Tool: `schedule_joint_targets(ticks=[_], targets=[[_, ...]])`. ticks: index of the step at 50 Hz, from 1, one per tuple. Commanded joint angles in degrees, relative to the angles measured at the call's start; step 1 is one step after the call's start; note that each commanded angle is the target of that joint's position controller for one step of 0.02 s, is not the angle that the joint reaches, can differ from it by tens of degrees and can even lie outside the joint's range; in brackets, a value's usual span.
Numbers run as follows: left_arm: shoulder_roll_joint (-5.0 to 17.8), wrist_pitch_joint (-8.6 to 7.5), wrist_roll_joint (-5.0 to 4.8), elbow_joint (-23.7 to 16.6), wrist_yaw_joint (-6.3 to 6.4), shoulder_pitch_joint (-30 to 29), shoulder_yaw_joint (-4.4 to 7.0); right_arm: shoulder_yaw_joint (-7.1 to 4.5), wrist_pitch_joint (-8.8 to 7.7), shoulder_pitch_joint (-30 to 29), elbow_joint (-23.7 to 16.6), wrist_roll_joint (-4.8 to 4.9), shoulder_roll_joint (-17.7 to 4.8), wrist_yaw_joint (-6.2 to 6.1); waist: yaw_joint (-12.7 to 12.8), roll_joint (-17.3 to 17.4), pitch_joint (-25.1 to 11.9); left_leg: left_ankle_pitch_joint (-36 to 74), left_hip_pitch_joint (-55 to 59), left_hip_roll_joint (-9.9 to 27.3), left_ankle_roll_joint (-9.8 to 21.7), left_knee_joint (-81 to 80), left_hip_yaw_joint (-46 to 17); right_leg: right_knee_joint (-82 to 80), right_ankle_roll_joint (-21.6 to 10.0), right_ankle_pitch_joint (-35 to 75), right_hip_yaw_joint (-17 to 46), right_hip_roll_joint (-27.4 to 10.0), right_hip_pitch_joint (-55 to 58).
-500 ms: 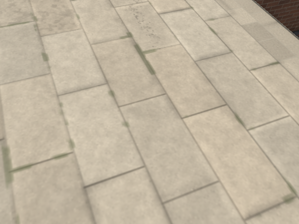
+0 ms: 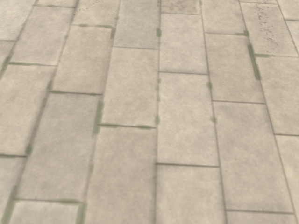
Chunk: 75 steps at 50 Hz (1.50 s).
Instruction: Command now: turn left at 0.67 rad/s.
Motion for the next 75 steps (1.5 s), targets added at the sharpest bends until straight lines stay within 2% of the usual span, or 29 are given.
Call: schedule_joint_targets(ticks=[1, 2, 4, 9, 12, 15, 20, 21, 24, 31, 33, 34, 35, 36, 37, 39, 42, 46, 52, 56, 57, 58, 59, 60, 61, 62, 64, 70, 75], targets=[[3.98, -1.57, 2.18, -5.94, -0.21, -2.82, 0.32, -4.00, -2.36, 10.24, -4.23, -2.83, -15.50, -1.22, -5.98, 18.22, -20.12, 44.22, 28.86, 23.48, 21.49, -13.62, -37.09, 34.27, 1.71, -16.46, 11.07, 7.86, -26.92], [6.83, -1.04, 0.44, -5.53, 0.24, -5.53, 0.95, -2.77, -3.52, 8.44, -3.76, -2.91, -12.38, -0.82, -6.30, 10.64, -17.10, 37.82, 25.28, 21.28, 19.60, -14.92, -30.25, 35.94, 0.57, -12.73, 13.32, 5.88, -26.54], [6.35, -0.06, 0.64, -4.06, 1.53, -4.60, 0.95, -1.36, -3.78, 3.09, -2.93, -0.83, -8.21, -1.84, -2.88, 5.80, -10.95, 25.15, 18.64, 15.29, 12.96, -15.28, -22.56, 29.86, -0.46, -3.75, 13.22, 3.59, -25.53], [2.35, 1.70, 0.10, 1.24, 0.90, 4.34, -0.60, 2.51, -4.60, -3.53, -1.25, -3.14, -0.06, -2.83, 1.12, 7.82, -10.92, 19.85, 8.79, 9.73, 9.57, -18.17, -8.09, 16.62, 1.28, 8.05, 11.31, 3.24, -9.11], [6.37, 1.09, -1.38, -1.27, 0.07, 0.29, -0.12, -0.74, -5.17, 3.63, 1.65, -2.21, -9.33, -2.84, -3.95, 12.40, -6.46, -19.19, 12.59, 15.29, 10.98, -27.55, -17.69, 14.67, -0.57, 8.04, 10.19, 3.70, -18.20], [6.76, -0.03, -1.49, -1.39, 0.07, -0.06, 0.53, -0.58, -7.28, 5.30, 3.46, -1.61, -7.41, -3.15, -3.79, 8.67, -2.21, -25.69, 21.43, 20.47, 10.64, -31.13, -22.96, 16.31, -2.40, 9.78, 14.88, 2.36, -32.01], [3.91, -1.07, -1.24, -1.09, -0.48, 2.72, 0.67, -0.66, -9.51, 4.30, 4.49, -1.80, -5.58, -3.25, -1.85, 7.42, -2.12, -19.11, 23.66, 19.84, 7.70, -32.03, -11.49, 22.15, -1.15, 14.34, 13.83, -0.31, -38.01], [3.84, 0.89, 4.83, -0.76, -3.46, 1.50, 0.44, -0.32, -8.52, 7.13, 5.64, -4.31, -6.16, -2.33, -2.31, 2.42, -2.24, -19.50, 19.15, 18.43, 6.47, -32.69, -6.08, 21.06, -1.18, 13.83, 9.56, 2.30, -33.52], [2.66, 2.38, 2.44, -2.62, -6.82, -0.37, 0.07, -0.84, -8.67, 5.70, 5.39, -4.24, -7.27, -1.69, -1.15, 8.81, -0.84, -19.16, 14.56, 18.11, 4.26, -32.95, 0.51, 16.11, -2.29, 17.99, 8.55, 0.88, -29.40], [4.72, 2.48, 2.24, -4.26, -6.53, -3.86, -0.38, -1.61, -7.71, 6.65, 6.85, -4.43, -9.07, -1.75, -0.64, 8.46, 1.54, -17.10, 20.41, 20.11, 2.63, -29.93, 9.44, 2.98, -10.28, 7.91, 0.86, 1.76, -20.50], [5.22, 1.89, 1.73, -0.87, -5.18, 6.50, 0.12, -1.70, -6.64, 5.49, 7.05, -3.75, -10.17, -1.21, 5.00, 5.96, -2.10, 9.15, 18.71, 18.26, 2.51, -12.77, 14.42, -0.63, -12.87, 5.58, -3.38, 7.73, -6.59], [7.32, 1.00, 1.59, 4.82, -3.82, 21.40, 1.52, -1.12, -6.02, 5.49, 6.91, -3.87, -9.06, -0.71, 11.51, -1.62, -8.78, 26.18, 12.72, 14.32, 1.74, 11.37, 17.54, -3.41, -14.17, 1.89, -2.43, 13.70, 9.53], [14.03, 0.42, 1.75, 6.48, -2.76, 25.97, 2.72, 1.52, -6.39, 4.21, 4.06, -4.42, -1.25, -0.28, 11.32, -17.58, -7.39, 2.01, -8.86, 8.41, -1.37, 32.91, 15.50, -13.95, -16.60, -13.03, 20.80, 2.07, 18.88], [17.33, -0.07, 0.69, 3.16, -2.33, 20.99, 2.57, 2.30, -7.61, -0.60, -1.54, -4.88, 0.33, 0.24, 7.93, -23.15, -8.65, -15.58, -27.85, -1.45, -3.68, 43.76, 1.14, -29.38, -20.46, -23.97, 51.80, -4.54, 22.92], [15.52, -0.28, 1.54, 2.37, -2.01, 18.73, 2.22, 1.90, -8.22, -4.83, -2.34, -5.25, -3.71, 0.28, 8.56, -12.35, -6.01, -10.42, -33.82, 2.14, -3.03, 46.82, -3.50, -31.86, -19.23, -15.98, 49.55, -7.95, 24.22], [11.66, -1.36, 2.84, 2.94, -1.32, 17.17, 1.24, 2.18, -8.75, 1.41, 2.27, -4.32, -4.49, 0.05, 3.99, -0.96, -5.42, -0.01, -28.06, 7.50, -0.93, 41.41, -3.57, -26.87, -15.71, -5.59, 36.91, -6.82, 17.13], [6.38, -4.10, 1.96, 2.98, -1.45, 12.23, -0.99, 2.43, -5.86, 6.76, 7.00, -3.15, -3.40, 1.58, -0.01, -0.86, -2.69, 8.78, -20.19, 8.99, -1.08, 37.15, -4.50, -30.86, -9.32, 4.87, 24.52, -1.64, 8.14], [6.00, -5.78, 2.25, 6.04, -1.89, 17.79, -1.16, 2.70, -4.90, -0.43, 7.12, -1.00, -1.43, 2.11, 2.50, 0.54, 3.78, 14.16, -25.10, 2.34, 0.34, 28.36, -6.23, -34.12, -4.22, 30.33, 9.16, 1.12, 10.38], [4.07, -7.13, 1.88, 8.24, -0.10, 15.73, -3.24, 4.62, -6.13, -4.26, 6.69, -1.77, 0.36, 2.76, -0.24, -1.88, 1.91, 22.57, -12.80, -3.26, 4.65, 6.09, 7.88, -35.39, -1.77, 74.32, -3.31, 1.47, 16.04], [10.80, -4.52, 3.60, 6.96, 2.83, 8.00, -0.93, 1.75, -4.76, 21.99, 14.27, -1.52, -7.86, 1.26, -14.86, -6.28, -11.33, 14.20, 11.46, -9.26, 8.54, 5.08, 7.89, -3.94, -1.00, 104.18, -3.31, -2.50, 22.47], [12.05, -3.63, 3.63, 5.56, 2.98, 1.94, -0.33, 0.19, -4.57, 35.40, 17.96, -1.46, -10.11, 0.69, -22.38, -4.89, -13.06, 12.23, 22.46, -5.83, 12.61, 0.73, 1.31, 18.35, -1.88, 96.05, -2.21, -1.26, 14.31], [7.24, -3.77, 3.27, 4.92, 1.46, -3.34, -1.41, -0.30, -4.36, 38.30, 20.49, -0.73, -9.29, -0.10, -22.61, 5.16, -8.07, 11.12, 28.76, -3.52, 14.87, -3.42, -3.33, 44.21, -3.79, 41.78, -2.18, 9.14, -1.29], [-3.75, -5.23, 4.04, 0.41, 0.07, -3.97, -4.47, 0.19, -4.13, 30.83, 20.74, -1.49, -8.42, -0.32, -11.28, 17.43, -1.55, 20.95, 31.71, -0.86, 18.71, 3.15, -18.72, 60.90, -3.19, -1.21, 6.00, 16.83, -26.45], [-4.81, -6.50, 2.11, -4.11, -0.94, 4.31, -6.01, 0.10, -4.34, 22.04, 16.88, -2.22, -9.51, -0.93, -3.45, 19.46, -10.32, 0.80, 36.75, 8.88, 27.71, -12.41, -46.33, 62.30, -2.62, -1.79, 17.04, 15.26, -37.07], [0.84, -7.92, 3.66, -3.02, -1.42, 3.96, -5.92, -0.05, -4.63, 19.13, 14.50, -2.63, -6.93, -1.26, -3.34, 6.82, -7.79, -17.40, 31.21, 11.62, 25.76, -24.64, -53.56, 54.55, -4.65, 3.39, 19.13, 11.23, -36.45], [4.05, -7.97, 4.19, -2.00, -1.53, 1.24, -5.15, 0.43, -4.98, 16.51, 14.42, -2.95, -4.37, -1.12, -1.26, -3.83, -2.11, -20.25, 20.90, 9.74, 21.85, -27.20, -49.27, 48.09, -4.85, 7.34, 18.07, 8.66, -32.84], [3.71, -5.84, 5.82, -2.83, -1.26, -0.46, -5.81, 0.79, -7.02, 15.56, 14.38, -2.39, -4.98, -1.56, 2.04, -6.14, 3.00, -10.78, 8.15, 5.97, 20.07, -27.41, -41.83, 38.68, -2.35, 7.54, 17.34, 5.29, -28.11], [-1.01, -3.85, 2.91, -9.34, -2.20, -16.17, -8.21, -0.14, -9.25, 18.83, 15.03, -0.77, -6.05, -0.89, -4.88, 0.98, 3.80, 17.15, -2.26, -3.39, 13.00, -28.10, -24.97, 0.98, 0.54, 29.52, 8.99, 4.16, -12.71], [2.63, -4.77, 2.51, -9.41, -0.96, -13.60, -6.59, -1.66, -8.86, 19.57, 14.79, -1.24, -9.09, -1.11, -5.51, 5.34, -4.52, 42.77, 14.62, -1.74, 8.35, -14.97, -26.41, -12.60, -2.00, 28.47, 9.48, 9.90, -3.40]])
